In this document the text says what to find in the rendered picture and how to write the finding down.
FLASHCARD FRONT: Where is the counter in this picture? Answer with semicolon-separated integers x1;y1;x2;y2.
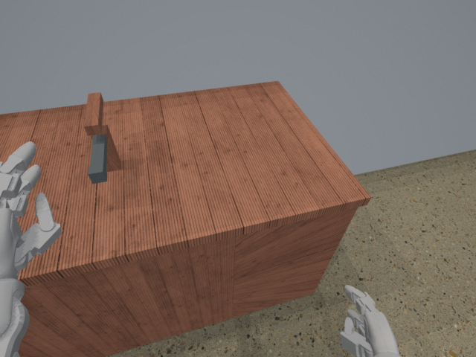
0;81;371;357

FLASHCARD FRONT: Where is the left robot forearm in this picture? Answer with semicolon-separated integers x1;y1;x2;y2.
0;278;30;357

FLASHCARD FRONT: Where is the robot left hand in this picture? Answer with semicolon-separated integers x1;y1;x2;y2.
0;141;61;280

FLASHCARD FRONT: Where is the tap lever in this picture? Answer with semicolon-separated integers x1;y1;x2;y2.
88;134;107;184

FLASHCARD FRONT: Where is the robot right hand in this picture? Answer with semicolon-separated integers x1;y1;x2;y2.
340;285;400;357

